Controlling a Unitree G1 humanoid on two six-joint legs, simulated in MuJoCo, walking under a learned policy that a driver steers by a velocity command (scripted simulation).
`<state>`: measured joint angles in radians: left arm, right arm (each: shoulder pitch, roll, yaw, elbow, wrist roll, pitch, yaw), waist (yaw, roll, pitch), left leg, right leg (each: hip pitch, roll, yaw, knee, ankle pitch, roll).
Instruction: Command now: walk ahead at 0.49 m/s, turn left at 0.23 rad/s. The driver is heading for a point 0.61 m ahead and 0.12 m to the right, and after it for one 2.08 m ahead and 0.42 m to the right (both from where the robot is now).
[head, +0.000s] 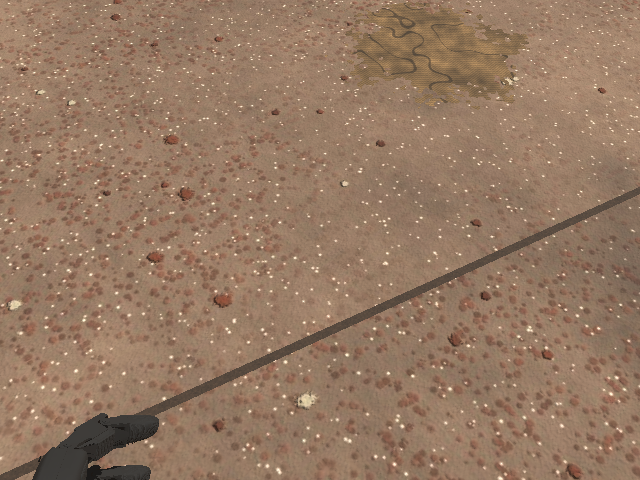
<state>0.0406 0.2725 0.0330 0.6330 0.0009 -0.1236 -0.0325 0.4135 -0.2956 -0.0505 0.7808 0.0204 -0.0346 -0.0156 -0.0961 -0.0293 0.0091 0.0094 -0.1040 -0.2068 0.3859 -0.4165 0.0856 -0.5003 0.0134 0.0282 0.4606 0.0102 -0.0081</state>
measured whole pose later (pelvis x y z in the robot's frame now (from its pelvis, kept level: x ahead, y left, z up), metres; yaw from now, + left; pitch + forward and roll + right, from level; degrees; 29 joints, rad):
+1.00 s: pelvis +0.50 -0.05 -0.01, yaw -24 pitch +1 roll +3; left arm 0.08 0.30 0.06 0.58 0.00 -0.02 -0.05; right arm 0.29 -0.31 -0.08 0.82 0.01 -0.05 -0.02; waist -0.06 -0.03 0.07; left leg -0.07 0.07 0.20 0.67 -0.51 -0.05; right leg -0.52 0.00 -0.02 0.58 -0.09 -0.09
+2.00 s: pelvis +0.59 -0.09 +0.01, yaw -3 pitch +1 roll +0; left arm 0.15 0.26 0.07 0.75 0.01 -0.01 0.01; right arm 0.16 -0.36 -0.10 0.70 0.01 0.05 -0.04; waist 0.00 0.05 0.04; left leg -0.48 -0.08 -0.15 1.08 -0.48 -0.06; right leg -0.24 0.01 0.01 0.45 -0.23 -0.03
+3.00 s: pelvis +0.59 -0.12 +0.02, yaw -22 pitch +1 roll +3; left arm 0.23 0.29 0.05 0.74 -0.01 -0.01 0.03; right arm 0.13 -0.33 -0.09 0.75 0.01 -0.01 -0.03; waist 0.02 0.03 0.03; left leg -0.47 0.02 -0.07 0.86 -0.25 -0.08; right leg -0.20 0.07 0.11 0.35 -0.17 -0.10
